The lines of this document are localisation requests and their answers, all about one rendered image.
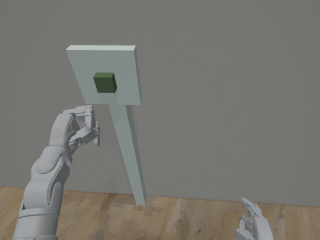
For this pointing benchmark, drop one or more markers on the right robot hand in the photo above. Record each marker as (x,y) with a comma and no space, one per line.
(259,227)

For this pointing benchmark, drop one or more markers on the left robot hand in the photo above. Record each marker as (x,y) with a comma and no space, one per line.
(68,134)

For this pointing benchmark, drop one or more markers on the panel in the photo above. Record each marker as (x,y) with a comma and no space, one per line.
(86,61)

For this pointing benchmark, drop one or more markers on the robot left forearm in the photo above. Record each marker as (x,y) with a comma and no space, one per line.
(42,198)

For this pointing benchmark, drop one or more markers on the button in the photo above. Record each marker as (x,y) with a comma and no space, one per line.
(105,82)

